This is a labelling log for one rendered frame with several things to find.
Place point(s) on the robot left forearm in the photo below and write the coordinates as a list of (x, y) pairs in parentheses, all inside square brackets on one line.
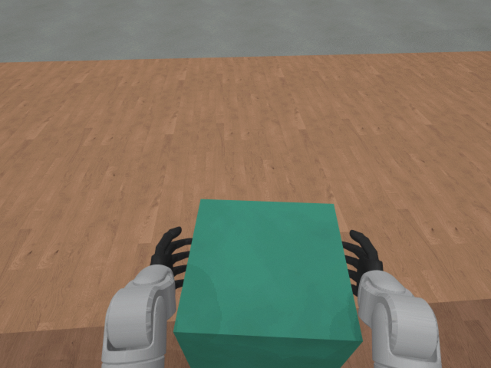
[(135, 322)]

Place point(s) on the robot right forearm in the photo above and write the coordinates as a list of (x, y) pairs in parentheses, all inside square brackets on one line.
[(404, 328)]

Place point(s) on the left robot hand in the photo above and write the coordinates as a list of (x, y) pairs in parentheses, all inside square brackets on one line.
[(165, 248)]

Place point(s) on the right robot hand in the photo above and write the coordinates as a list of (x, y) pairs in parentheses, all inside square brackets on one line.
[(368, 258)]

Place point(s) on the carton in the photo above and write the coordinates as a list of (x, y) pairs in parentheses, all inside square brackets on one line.
[(266, 286)]

